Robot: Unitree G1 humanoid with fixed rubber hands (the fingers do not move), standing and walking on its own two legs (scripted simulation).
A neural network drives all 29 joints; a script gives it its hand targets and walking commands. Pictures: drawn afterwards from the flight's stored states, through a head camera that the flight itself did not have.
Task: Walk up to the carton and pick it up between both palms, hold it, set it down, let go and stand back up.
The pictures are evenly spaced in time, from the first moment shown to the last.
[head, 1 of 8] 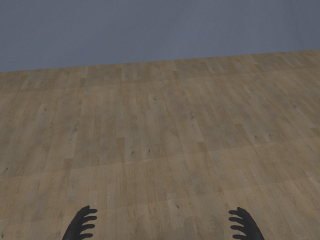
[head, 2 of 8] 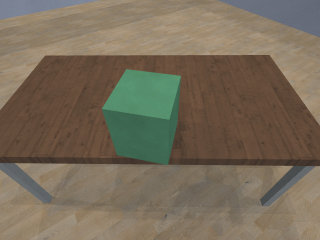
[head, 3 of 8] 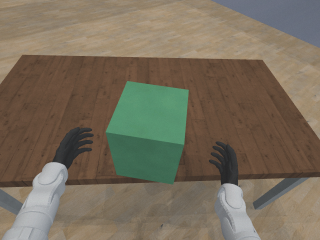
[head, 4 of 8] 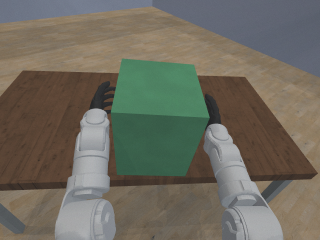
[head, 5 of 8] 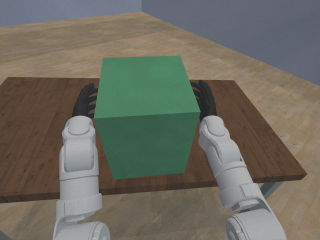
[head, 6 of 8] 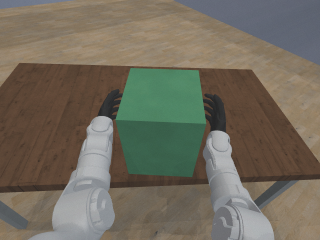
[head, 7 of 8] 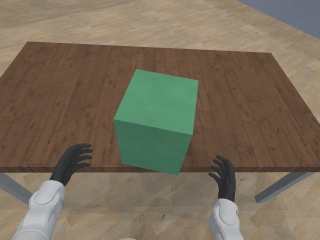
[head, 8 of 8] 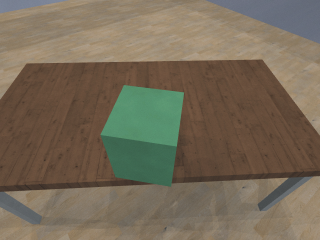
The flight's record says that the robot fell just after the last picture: no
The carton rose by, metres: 0.21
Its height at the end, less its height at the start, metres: +0.00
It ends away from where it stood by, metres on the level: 0.00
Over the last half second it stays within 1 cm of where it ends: yes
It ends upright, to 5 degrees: yes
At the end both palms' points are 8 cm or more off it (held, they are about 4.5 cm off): yes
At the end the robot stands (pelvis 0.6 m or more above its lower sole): yes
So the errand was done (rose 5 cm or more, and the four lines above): yes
